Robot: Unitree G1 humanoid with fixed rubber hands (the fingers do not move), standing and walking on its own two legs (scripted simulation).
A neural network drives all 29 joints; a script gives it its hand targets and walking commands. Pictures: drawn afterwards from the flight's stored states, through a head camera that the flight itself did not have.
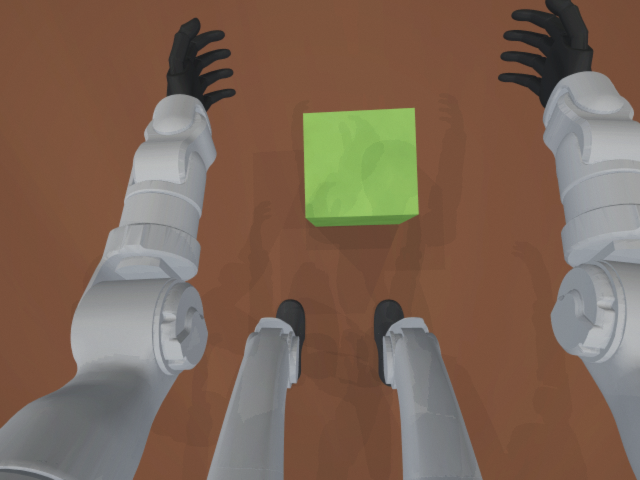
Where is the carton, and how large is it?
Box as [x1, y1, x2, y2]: [303, 108, 418, 226]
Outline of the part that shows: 414,108 303,113 305,217 315,226 400,223 418,213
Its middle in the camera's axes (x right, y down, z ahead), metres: +0.08 -0.13 +0.84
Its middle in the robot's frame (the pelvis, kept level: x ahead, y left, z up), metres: +0.52 -0.03 -0.52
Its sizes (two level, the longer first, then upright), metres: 0.210 0.200 0.250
